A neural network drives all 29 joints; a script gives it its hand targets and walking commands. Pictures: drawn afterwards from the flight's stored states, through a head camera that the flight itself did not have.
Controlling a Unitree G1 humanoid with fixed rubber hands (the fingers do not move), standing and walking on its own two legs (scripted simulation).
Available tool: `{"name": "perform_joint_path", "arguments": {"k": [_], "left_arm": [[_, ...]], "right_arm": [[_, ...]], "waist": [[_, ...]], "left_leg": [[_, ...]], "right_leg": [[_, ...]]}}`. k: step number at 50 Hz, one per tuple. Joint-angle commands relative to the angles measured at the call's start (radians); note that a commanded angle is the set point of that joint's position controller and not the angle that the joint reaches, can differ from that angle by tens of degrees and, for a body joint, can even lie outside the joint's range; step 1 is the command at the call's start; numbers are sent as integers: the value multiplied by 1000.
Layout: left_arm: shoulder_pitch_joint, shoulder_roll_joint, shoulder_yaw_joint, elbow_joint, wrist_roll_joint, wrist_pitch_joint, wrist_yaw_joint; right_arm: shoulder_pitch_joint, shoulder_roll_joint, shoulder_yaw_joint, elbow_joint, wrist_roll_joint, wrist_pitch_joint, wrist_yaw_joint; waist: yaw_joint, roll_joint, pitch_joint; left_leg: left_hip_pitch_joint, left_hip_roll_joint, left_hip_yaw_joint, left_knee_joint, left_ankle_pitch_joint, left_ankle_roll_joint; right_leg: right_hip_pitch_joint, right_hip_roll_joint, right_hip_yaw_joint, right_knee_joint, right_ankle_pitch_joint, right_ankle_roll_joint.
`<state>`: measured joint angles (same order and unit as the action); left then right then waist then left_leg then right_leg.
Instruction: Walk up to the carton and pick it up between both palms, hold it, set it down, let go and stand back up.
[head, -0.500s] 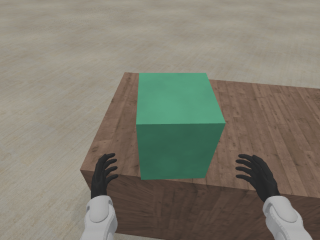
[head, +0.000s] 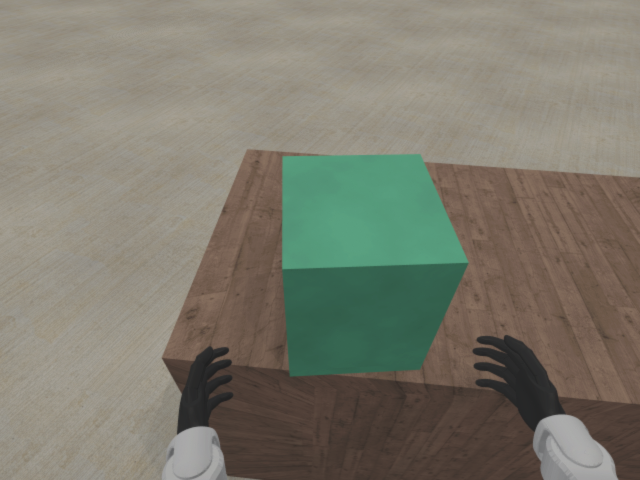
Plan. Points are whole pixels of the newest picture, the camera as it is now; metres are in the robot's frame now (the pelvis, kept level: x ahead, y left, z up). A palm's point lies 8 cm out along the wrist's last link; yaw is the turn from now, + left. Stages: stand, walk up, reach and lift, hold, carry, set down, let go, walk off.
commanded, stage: set down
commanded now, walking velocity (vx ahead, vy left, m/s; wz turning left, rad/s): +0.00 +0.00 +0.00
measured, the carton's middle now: (353, 267) +0.40 -0.02 +0.04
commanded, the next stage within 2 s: let go in 1.36 s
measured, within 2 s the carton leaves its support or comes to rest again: neither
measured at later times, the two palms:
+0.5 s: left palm (203, 431) +0.20 +0.18 -0.05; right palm (530, 411) +0.22 -0.24 -0.02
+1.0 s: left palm (203, 439) +0.19 +0.18 -0.07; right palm (527, 412) +0.22 -0.23 -0.02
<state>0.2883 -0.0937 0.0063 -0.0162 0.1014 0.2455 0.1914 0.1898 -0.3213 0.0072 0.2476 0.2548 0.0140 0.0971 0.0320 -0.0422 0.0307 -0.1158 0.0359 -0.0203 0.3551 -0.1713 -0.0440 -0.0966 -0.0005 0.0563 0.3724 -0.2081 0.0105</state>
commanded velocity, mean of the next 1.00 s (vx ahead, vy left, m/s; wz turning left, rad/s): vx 0.00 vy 0.00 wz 0.00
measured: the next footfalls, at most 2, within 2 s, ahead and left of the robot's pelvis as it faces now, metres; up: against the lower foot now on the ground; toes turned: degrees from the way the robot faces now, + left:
none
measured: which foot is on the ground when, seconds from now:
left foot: down 0.00-1.00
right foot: down 0.00-1.00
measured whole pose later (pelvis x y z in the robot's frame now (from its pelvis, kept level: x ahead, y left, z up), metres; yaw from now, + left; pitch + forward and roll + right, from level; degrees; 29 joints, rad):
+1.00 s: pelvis +0.03 +0.00 +0.00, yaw +0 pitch -3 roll +0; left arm 0.25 0.02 0.01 0.36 0.10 0.14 0.07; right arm 0.22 -0.27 0.01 0.44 0.12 -0.18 0.05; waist 0.03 -0.04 0.03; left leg -0.10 0.04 -0.02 0.36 -0.21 -0.04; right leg -0.06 0.01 0.05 0.33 -0.22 0.01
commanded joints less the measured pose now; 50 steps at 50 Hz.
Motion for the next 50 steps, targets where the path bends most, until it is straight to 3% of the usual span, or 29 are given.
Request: {"name": "perform_joint_path", "arguments": {"k": [1,12,18,26,35,50], "left_arm": [[-45,155,-96,-87,-24,-91,-39],[39,196,-33,33,-14,-169,-76],[32,208,-11,91,-10,-194,-86],[-20,228,11,154,-10,-199,-97],[-99,271,30,214,-20,-175,-114],[-136,301,66,317,-4,-121,-158]], "right_arm": [[20,-146,-120,-71,-93,-62,27],[86,-125,-82,40,-104,-145,-2],[65,-122,-74,120,-116,-188,-12],[17,-99,-59,188,-143,-210,-23],[-16,-59,-51,238,-186,-174,-43],[-32,-23,-37,304,-240,-136,-74]], "waist": [[-45,-39,-6],[-28,-13,-46],[-19,-5,-63],[-12,4,-45],[-23,11,7],[-27,23,53]], "left_leg": [[195,-39,78,-62,61,13],[238,-52,83,-11,282,-3],[251,-53,84,2,336,-8],[239,-52,92,-1,284,-3],[208,-54,105,-20,154,15],[212,-59,118,-27,127,19]], "right_leg": [[-140,31,-39,-153,6,-57],[-85,43,-37,-140,223,-42],[-73,49,-43,-130,297,-35],[-76,42,-44,-127,268,-29],[-93,20,-34,-132,174,-24],[-84,10,-35,-130,161,-13]]}}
